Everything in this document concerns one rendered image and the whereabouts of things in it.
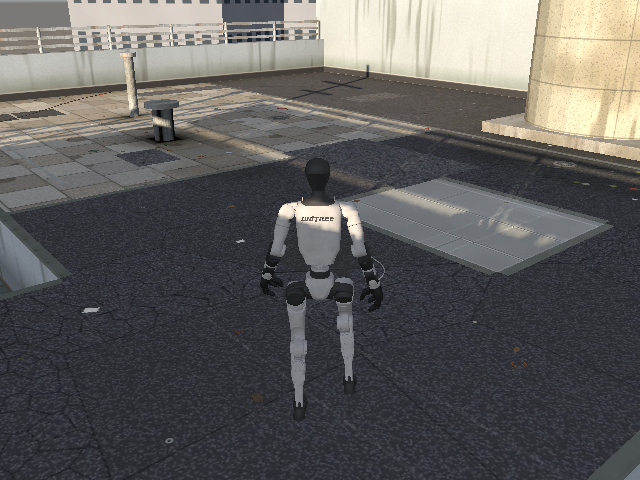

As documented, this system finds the robot right shin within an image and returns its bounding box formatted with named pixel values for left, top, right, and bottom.
left=340, top=314, right=354, bottom=381

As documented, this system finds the robot right upper arm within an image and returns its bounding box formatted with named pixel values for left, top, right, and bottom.
left=339, top=201, right=367, bottom=258

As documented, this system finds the robot right forearm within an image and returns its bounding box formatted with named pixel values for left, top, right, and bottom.
left=358, top=242, right=380, bottom=289

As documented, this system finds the robot left thigh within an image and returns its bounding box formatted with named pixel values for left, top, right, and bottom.
left=285, top=280, right=307, bottom=358

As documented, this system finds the robot right hand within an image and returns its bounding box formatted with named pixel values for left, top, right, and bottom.
left=360, top=285, right=383, bottom=312

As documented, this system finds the robot left forearm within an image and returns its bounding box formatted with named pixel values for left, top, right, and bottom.
left=262, top=241, right=281, bottom=280

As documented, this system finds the robot left hand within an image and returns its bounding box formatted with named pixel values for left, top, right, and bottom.
left=260, top=276, right=283, bottom=297

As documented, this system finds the robot left upper arm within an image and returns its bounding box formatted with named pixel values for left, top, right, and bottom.
left=270, top=202, right=298, bottom=257

